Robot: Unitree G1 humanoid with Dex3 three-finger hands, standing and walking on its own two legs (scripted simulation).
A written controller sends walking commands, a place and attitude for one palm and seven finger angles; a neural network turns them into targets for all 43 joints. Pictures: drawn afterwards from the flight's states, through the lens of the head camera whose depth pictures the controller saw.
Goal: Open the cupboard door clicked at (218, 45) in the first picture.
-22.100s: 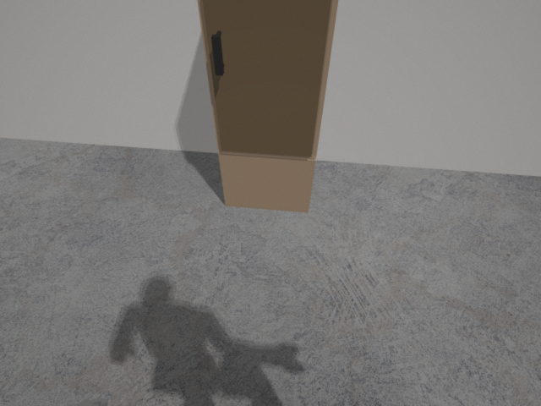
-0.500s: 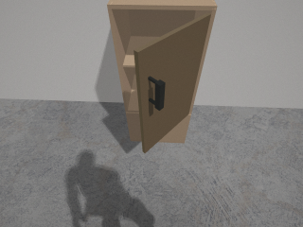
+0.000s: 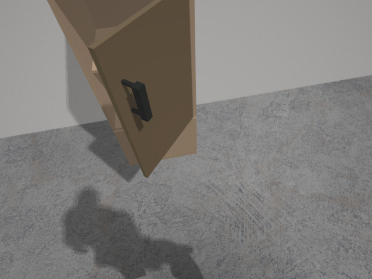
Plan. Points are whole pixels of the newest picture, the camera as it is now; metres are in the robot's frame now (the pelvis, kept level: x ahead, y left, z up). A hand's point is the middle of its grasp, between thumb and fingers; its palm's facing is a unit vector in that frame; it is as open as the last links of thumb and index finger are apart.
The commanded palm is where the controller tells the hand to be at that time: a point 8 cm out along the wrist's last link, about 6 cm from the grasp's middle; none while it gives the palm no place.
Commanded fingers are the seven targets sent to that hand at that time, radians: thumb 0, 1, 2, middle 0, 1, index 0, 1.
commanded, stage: walk to a spot facing it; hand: left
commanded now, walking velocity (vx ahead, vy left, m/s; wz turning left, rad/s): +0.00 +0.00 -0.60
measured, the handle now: (136, 100) +0.53 +0.18 +0.04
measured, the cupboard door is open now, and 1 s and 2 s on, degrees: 48 48 48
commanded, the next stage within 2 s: none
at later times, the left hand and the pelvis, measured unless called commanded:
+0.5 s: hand (118, 274) +0.14 +0.19 -0.16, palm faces -0.23 -0.95 -0.20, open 7.4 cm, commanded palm none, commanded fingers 0.00 0.90 0.90 -0.20 -0.30 -0.20 -0.30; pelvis +0.02 +0.01 +0.01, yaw -18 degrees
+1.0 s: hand (155, 251) +0.20 +0.11 -0.16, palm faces -0.54 -0.81 -0.22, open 7.4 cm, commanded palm none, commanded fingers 0.00 0.90 0.90 -0.20 -0.30 -0.20 -0.30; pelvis +0.02 -0.01 +0.00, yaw -35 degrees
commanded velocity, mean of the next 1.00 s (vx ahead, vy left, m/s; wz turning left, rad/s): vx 0.03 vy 0.00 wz -0.60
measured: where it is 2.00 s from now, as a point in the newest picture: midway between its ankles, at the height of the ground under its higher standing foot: outside the picture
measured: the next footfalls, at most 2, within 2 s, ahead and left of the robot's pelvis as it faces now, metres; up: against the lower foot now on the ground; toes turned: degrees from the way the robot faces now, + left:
left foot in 0.38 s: +0.10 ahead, +0.12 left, +0.00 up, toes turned -13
right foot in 0.70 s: +0.01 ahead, -0.14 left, +0.00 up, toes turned -29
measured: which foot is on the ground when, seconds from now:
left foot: down 0.00-0.00, up 0.02-0.36, down 0.38-0.68, up 0.70-1.00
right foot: down 0.00-0.36, up 0.38-0.68, down 0.70-1.00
